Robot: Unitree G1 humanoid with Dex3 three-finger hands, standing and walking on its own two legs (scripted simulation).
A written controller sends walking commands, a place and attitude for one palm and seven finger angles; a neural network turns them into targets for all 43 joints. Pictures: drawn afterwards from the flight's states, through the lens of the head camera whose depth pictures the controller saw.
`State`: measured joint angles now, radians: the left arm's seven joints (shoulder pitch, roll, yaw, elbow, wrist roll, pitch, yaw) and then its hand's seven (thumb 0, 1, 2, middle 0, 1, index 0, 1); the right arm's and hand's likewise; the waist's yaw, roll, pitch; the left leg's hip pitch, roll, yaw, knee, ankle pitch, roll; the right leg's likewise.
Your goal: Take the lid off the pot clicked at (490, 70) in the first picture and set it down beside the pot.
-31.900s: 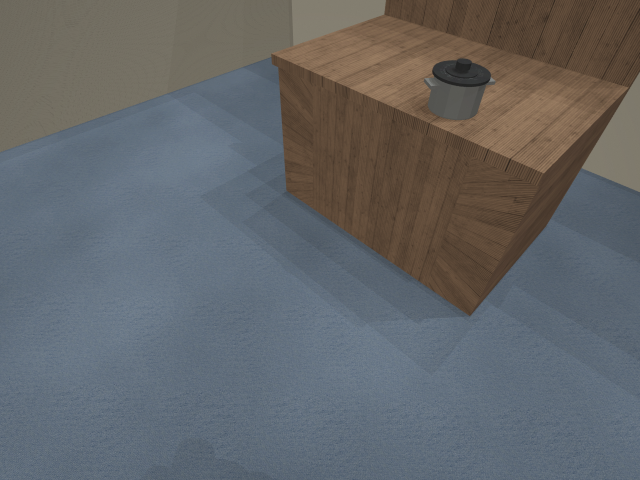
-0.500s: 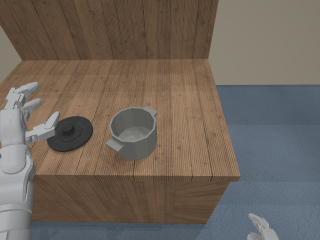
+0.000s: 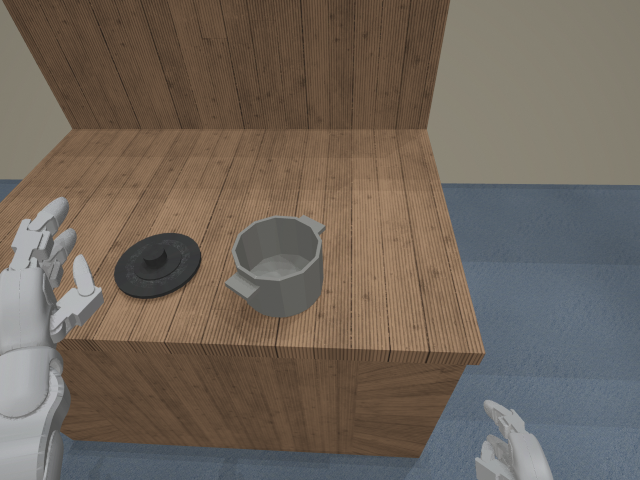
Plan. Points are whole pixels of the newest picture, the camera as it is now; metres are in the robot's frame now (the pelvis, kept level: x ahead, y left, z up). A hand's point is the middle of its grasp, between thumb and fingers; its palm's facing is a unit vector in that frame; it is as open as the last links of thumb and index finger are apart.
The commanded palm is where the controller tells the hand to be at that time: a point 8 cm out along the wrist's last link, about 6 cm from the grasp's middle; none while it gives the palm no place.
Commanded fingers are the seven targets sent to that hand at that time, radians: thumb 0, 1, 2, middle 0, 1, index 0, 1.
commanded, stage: draw the hand back to the body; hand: left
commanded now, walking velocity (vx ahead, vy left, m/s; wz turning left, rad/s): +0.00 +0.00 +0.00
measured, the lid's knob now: (154, 255) +0.49 +0.38 -0.06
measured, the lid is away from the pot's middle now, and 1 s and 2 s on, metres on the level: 0.25 0.25 0.25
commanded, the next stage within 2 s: step back with the hand held close in 0.64 s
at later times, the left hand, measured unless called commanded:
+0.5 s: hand (67, 360) +0.18 +0.26 +0.15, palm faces +0.38 -0.85 -0.36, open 7.4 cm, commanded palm +0.12 +0.30 +0.17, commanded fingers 0.00 0.90 0.90 -0.20 -0.30 -0.20 -0.30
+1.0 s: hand (63, 352) +0.19 +0.27 +0.15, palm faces +0.28 -0.86 -0.43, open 7.4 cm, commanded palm +0.12 +0.31 +0.17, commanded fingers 0.00 0.90 0.90 -0.20 -0.30 -0.20 -0.30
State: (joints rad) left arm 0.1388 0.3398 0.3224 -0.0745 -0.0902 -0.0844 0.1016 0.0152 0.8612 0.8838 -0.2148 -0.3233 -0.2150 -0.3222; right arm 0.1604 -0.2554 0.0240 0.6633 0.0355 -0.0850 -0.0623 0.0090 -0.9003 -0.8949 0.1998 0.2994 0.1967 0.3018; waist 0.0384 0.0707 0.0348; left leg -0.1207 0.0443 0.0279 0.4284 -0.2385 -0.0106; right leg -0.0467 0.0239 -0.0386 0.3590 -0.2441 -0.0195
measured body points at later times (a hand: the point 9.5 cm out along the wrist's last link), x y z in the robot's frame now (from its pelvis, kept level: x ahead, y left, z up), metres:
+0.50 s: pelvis -0.01 +0.02 +0.00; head -0.03 +0.00 +0.45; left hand +0.15 +0.30 +0.17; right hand +0.19 -0.21 -0.07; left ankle +0.00 +0.13 -0.74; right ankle -0.03 -0.11 -0.74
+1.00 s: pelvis -0.02 +0.04 +0.00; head +0.01 +0.04 +0.44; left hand +0.17 +0.31 +0.17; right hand +0.16 -0.20 -0.08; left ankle +0.00 +0.13 -0.74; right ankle -0.03 -0.11 -0.74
